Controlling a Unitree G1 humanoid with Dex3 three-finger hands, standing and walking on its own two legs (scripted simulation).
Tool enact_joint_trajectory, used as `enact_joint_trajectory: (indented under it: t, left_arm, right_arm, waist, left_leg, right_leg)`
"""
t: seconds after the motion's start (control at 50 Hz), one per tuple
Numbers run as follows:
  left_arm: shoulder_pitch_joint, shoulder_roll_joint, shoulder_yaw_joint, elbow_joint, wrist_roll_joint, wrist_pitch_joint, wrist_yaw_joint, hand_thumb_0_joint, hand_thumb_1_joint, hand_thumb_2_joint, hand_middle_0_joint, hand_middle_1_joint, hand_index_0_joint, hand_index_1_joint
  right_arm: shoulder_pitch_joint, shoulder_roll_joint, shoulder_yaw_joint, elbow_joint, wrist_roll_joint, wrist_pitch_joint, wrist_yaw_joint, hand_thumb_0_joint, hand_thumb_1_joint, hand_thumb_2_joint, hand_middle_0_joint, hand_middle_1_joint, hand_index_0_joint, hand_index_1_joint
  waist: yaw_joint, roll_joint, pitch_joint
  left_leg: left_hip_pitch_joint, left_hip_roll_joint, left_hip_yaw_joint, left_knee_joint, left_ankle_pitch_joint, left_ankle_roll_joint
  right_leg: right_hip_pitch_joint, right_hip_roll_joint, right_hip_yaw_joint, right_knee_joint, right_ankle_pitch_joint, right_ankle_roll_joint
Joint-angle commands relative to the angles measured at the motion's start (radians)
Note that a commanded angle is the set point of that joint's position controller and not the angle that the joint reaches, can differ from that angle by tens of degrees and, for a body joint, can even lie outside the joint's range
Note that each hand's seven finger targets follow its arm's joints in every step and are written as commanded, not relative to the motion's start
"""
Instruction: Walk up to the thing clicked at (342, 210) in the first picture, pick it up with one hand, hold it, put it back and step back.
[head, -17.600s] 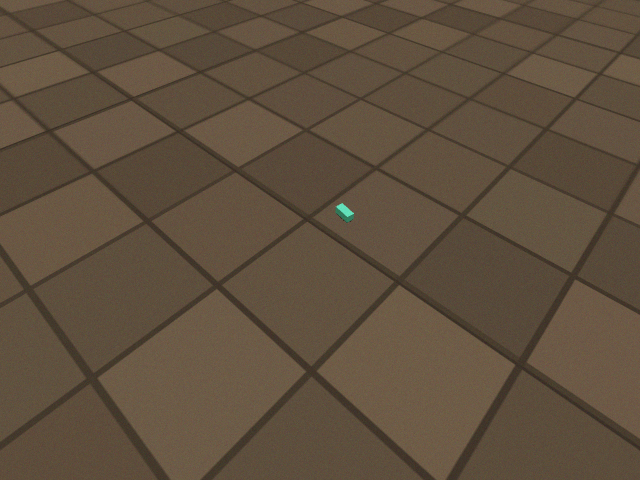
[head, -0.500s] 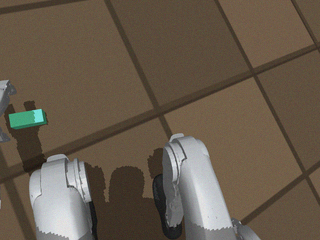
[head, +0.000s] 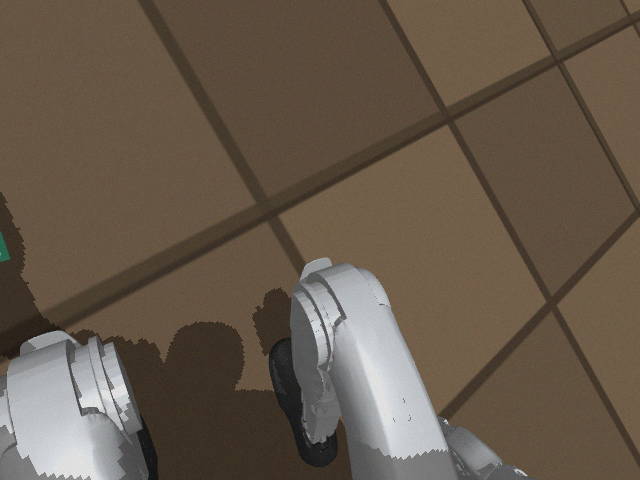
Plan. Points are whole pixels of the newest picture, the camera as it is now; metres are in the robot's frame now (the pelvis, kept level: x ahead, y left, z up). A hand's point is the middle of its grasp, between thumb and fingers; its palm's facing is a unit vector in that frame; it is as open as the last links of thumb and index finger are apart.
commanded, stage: rest palm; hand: left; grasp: from above
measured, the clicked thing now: out of the picture +0.44 +0.30 -0.28
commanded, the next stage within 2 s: close in 0.94 s
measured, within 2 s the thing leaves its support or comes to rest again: neither
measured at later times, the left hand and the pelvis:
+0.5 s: hand out of the picture +0.42 +0.29 -0.25, palm faces -0.43 -0.12 -0.90, open 13.5 cm; pelvis +0.01 +0.01 +0.00, yaw -3 degrees
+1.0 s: hand out of the picture +0.42 +0.31 -0.26, palm faces -0.50 -0.15 -0.85, open 13.6 cm; pelvis +0.00 +0.01 +0.00, yaw -3 degrees
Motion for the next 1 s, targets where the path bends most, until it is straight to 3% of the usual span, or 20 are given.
enact_joint_trajectory:
  t: [0.0, 0.06, 0.16, 0.24, 0.26, 0.32, 0.34, 0.38, 0.4, 0.42, 0.52, 0.56, 0.64, 0.68, 0.74, 0.84, 0.88, 0.9, 0.94, 0.98]
  left_arm:
    - [-0.216, 0.281, 0.047, -0.055, -0.040, 0.004, 0.010, 0.000, -0.398, 0.880, -0.187, -0.838, -0.178, -0.846]
    - [-0.155, 0.311, 0.076, -0.061, -0.058, -0.011, -0.010, 0.000, -0.415, 0.890, -0.180, -0.844, -0.168, -0.855]
    - [-0.138, 0.301, 0.045, -0.100, -0.063, -0.057, -0.034, 0.000, -0.403, 0.879, -0.195, -0.825, -0.180, -0.838]
    - [-0.139, 0.292, 0.028, -0.139, -0.044, -0.096, -0.014, 0.000, -0.404, 0.890, -0.202, -0.812, -0.183, -0.830]
    - [-0.145, 0.309, 0.050, -0.170, -0.038, -0.107, 0.005, 0.000, -0.405, 0.889, -0.191, -0.817, -0.174, -0.832]
    - [-0.166, 0.264, 0.002, -0.177, -0.014, -0.116, 0.037, 0.000, -0.404, 0.887, -0.197, -0.810, -0.179, -0.827]
    - [-0.147, 0.273, 0.017, -0.161, -0.003, -0.111, 0.054, 0.000, -0.398, 0.890, -0.199, -0.815, -0.181, -0.831]
    - [-0.137, 0.219, -0.029, -0.134, 0.006, -0.096, 0.079, 0.000, -0.396, 0.888, -0.209, -0.802, -0.188, -0.821]
    - [-0.155, 0.229, -0.015, -0.148, 0.007, -0.094, 0.101, 0.000, -0.385, 0.889, -0.207, -0.807, -0.189, -0.823]
    - [-0.145, 0.206, -0.043, -0.104, 0.014, -0.079, 0.114, 0.000, -0.392, 0.878, -0.196, -0.817, -0.181, -0.830]
    - [-0.190, 0.181, -0.078, -0.063, 0.002, -0.011, 0.158, 0.000, -0.385, 0.864, -0.199, -0.826, -0.189, -0.834]
    - [-0.199, 0.192, -0.068, -0.057, -0.004, 0.010, 0.165, 0.000, -0.384, 0.866, -0.193, -0.840, -0.186, -0.846]
    - [-0.215, 0.182, -0.071, -0.040, -0.051, 0.046, 0.141, 0.000, -0.405, 0.863, -0.165, -0.882, -0.164, -0.881]
    - [-0.222, 0.251, -0.022, -0.025, -0.072, 0.051, 0.111, 0.000, -0.412, 0.867, -0.162, -0.895, -0.161, -0.894]
    - [-0.184, 0.268, 0.007, 0.005, -0.086, 0.045, 0.051, 0.000, -0.422, 0.877, -0.162, -0.900, -0.159, -0.902]
    - [-0.198, 0.255, -0.047, -0.062, -0.098, -0.018, -0.008, 0.000, -0.424, 0.870, -0.155, -0.914, -0.155, -0.914]
    - [-0.212, 0.280, -0.041, -0.090, -0.099, -0.048, 0.002, 0.000, -0.421, 0.869, -0.161, -0.908, -0.159, -0.908]
    - [-0.183, 0.246, -0.061, -0.051, -0.096, -0.051, -0.005, 0.000, -0.422, 0.873, -0.158, -0.910, -0.157, -0.910]
    - [-0.169, 0.225, -0.088, -0.053, -0.092, -0.067, -0.007, 0.000, -0.444, 0.904, -0.147, -0.917, -0.141, -0.923]
    - [-0.182, 0.249, -0.073, -0.078, -0.088, -0.089, 0.016, 0.000, -0.441, 0.921, -0.154, -0.906, -0.143, -0.917]
  right_arm:
    - [0.193, -0.293, -0.065, -0.019, -0.005, -0.023, 0.000, 0.000, -0.889, -0.897, 0.200, 0.300, 0.200, 0.300]
    - [0.204, -0.286, -0.054, -0.008, -0.012, -0.023, 0.001, 0.000, -0.890, -0.898, 0.200, 0.300, 0.200, 0.300]
    - [0.202, -0.289, -0.037, -0.011, -0.020, -0.018, 0.009, 0.000, -0.890, -0.899, 0.200, 0.300, 0.200, 0.300]
    - [0.196, -0.293, -0.022, -0.010, -0.028, -0.019, 0.016, 0.000, -0.890, -0.899, 0.200, 0.300, 0.200, 0.300]
    - [0.205, -0.305, -0.025, -0.001, -0.032, -0.020, 0.016, 0.000, -0.887, -0.898, 0.200, 0.300, 0.200, 0.300]
    - [0.172, -0.322, -0.041, 0.004, -0.039, -0.033, 0.026, 0.000, -0.889, -0.899, 0.200, 0.300, 0.200, 0.300]
    - [0.175, -0.318, -0.037, 0.000, -0.040, -0.036, 0.029, 0.000, -0.888, -0.899, 0.200, 0.300, 0.200, 0.300]
    - [0.155, -0.320, -0.035, -0.001, -0.040, -0.043, 0.037, 0.000, -0.888, -0.900, 0.200, 0.300, 0.200, 0.300]
    - [0.152, -0.323, -0.038, 0.013, -0.043, -0.045, 0.039, 0.000, -0.887, -0.899, 0.200, 0.300, 0.200, 0.300]
    - [0.145, -0.327, -0.037, 0.013, -0.045, -0.052, 0.046, 0.000, -0.888, -0.899, 0.200, 0.300, 0.200, 0.300]
    - [0.128, -0.336, -0.039, 0.019, -0.036, -0.075, 0.067, 0.000, -0.891, -0.900, 0.200, 0.300, 0.200, 0.300]
    - [0.128, -0.348, -0.042, 0.017, -0.034, -0.086, 0.077, 0.000, -0.891, -0.900, 0.200, 0.300, 0.200, 0.300]
    - [0.124, -0.344, -0.039, 0.011, -0.021, -0.111, 0.088, 0.000, -0.896, -0.902, 0.199, 0.300, 0.199, 0.300]
    - [0.117, -0.357, -0.033, -0.016, -0.010, -0.117, 0.084, 0.000, -0.898, -0.903, 0.199, 0.300, 0.199, 0.300]
    - [0.147, -0.338, -0.023, -0.015, -0.005, -0.117, 0.081, 0.000, -0.900, -0.904, 0.199, 0.300, 0.199, 0.300]
    - [0.144, -0.330, -0.002, -0.030, -0.004, -0.112, 0.070, 0.000, -0.901, -0.905, 0.199, 0.300, 0.199, 0.300]
    - [0.145, -0.349, -0.002, -0.024, -0.007, -0.105, 0.064, 0.000, -0.902, -0.906, 0.199, 0.301, 0.199, 0.301]
    - [0.149, -0.341, 0.005, -0.028, -0.010, -0.100, 0.066, 0.000, -0.900, -0.904, 0.199, 0.300, 0.200, 0.300]
    - [0.148, -0.334, 0.018, -0.026, -0.013, -0.095, 0.064, 0.000, -0.898, -0.903, 0.199, 0.300, 0.200, 0.300]
    - [0.168, -0.347, 0.028, -0.025, -0.011, -0.090, 0.060, 0.000, -0.896, -0.902, 0.200, 0.300, 0.200, 0.300]
  waist:
    - [-0.016, 0.345, -0.652]
    - [0.001, 0.358, -0.674]
    - [-0.013, 0.388, -0.664]
    - [-0.028, 0.417, -0.654]
    - [-0.024, 0.430, -0.670]
    - [-0.034, 0.475, -0.616]
    - [-0.032, 0.481, -0.618]
    - [-0.033, 0.466, -0.602]
    - [-0.031, 0.467, -0.616]
    - [-0.040, 0.466, -0.576]
    - [-0.057, 0.438, -0.534]
    - [-0.060, 0.426, -0.545]
    - [-0.058, 0.417, -0.520]
    - [-0.058, 0.395, -0.524]
    - [-0.056, 0.390, -0.530]
    - [-0.064, 0.430, -0.576]
    - [-0.057, 0.467, -0.602]
    - [-0.073, 0.440, -0.572]
    - [-0.074, 0.413, -0.562]
    - [-0.070, 0.395, -0.579]
  left_leg:
    - [0.442, -0.004, 0.121, -0.208, 0.144, 0.049]
    - [0.453, -0.003, 0.114, -0.211, 0.184, 0.047]
    - [0.482, 0.003, 0.097, -0.202, 0.212, 0.042]
    - [0.515, 0.010, 0.087, -0.193, 0.231, 0.033]
    - [0.530, 0.009, 0.084, -0.200, 0.242, 0.031]
    - [0.549, 0.012, 0.078, -0.214, 0.206, 0.018]
    - [0.560, 0.012, 0.078, -0.218, 0.212, 0.016]
    - [0.552, 0.012, 0.078, -0.218, 0.193, 0.016]
    - [0.551, 0.014, 0.073, -0.230, 0.190, 0.015]
    - [0.536, 0.012, 0.075, -0.221, 0.183, 0.014]
    - [0.507, 0.014, 0.063, -0.232, 0.132, 0.019]
    - [0.512, 0.018, 0.052, -0.235, 0.130, 0.020]
    - [0.477, 0.019, 0.059, -0.229, 0.108, 0.027]
    - [0.463, 0.018, 0.056, -0.231, 0.101, 0.031]
    - [0.469, 0.015, 0.058, -0.221, 0.141, 0.032]
    - [0.538, 0.017, 0.047, -0.215, 0.184, 0.025]
    - [0.565, 0.023, 0.035, -0.235, 0.203, 0.015]
    - [0.539, 0.022, 0.035, -0.228, 0.198, 0.019]
    - [0.523, 0.021, 0.050, -0.206, 0.210, 0.026]
    - [0.535, 0.020, 0.048, -0.201, 0.232, 0.027]
  right_leg:
    - [0.396, 0.038, -0.086, -0.236, 0.208, -0.058]
    - [0.443, 0.045, -0.098, -0.237, 0.251, -0.056]
    - [0.452, 0.050, -0.121, -0.220, 0.291, -0.056]
    - [0.452, 0.055, -0.136, -0.204, 0.314, -0.056]
    - [0.449, 0.056, -0.146, -0.206, 0.324, -0.055]
    - [0.387, 0.058, -0.161, -0.192, 0.276, -0.064]
    - [0.395, 0.062, -0.161, -0.193, 0.282, -0.066]
    - [0.376, 0.064, -0.162, -0.200, 0.266, -0.065]
    - [0.376, 0.069, -0.167, -0.206, 0.259, -0.065]
    - [0.353, 0.064, -0.167, -0.200, 0.255, -0.066]
    - [0.307, 0.064, -0.167, -0.210, 0.212, -0.066]
    - [0.312, 0.064, -0.167, -0.209, 0.211, -0.064]
    - [0.314, 0.061, -0.153, -0.228, 0.192, -0.059]
    - [0.332, 0.058, -0.151, -0.233, 0.188, -0.057]
    - [0.365, 0.052, -0.148, -0.222, 0.219, -0.056]
    - [0.421, 0.053, -0.164, -0.213, 0.267, -0.055]
    - [0.430, 0.056, -0.174, -0.208, 0.275, -0.061]
    - [0.425, 0.057, -0.180, -0.208, 0.274, -0.059]
    - [0.449, 0.065, -0.175, -0.226, 0.296, -0.051]
    - [0.465, 0.066, -0.179, -0.235, 0.320, -0.048]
